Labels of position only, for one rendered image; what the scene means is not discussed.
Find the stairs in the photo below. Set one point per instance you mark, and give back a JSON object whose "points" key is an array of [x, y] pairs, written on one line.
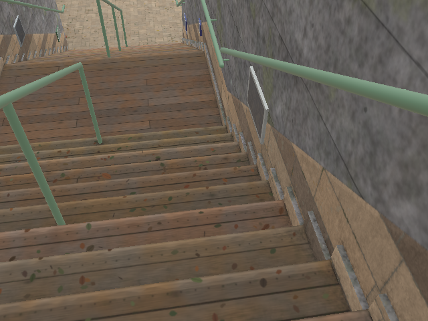
{"points": [[172, 225], [134, 50]]}

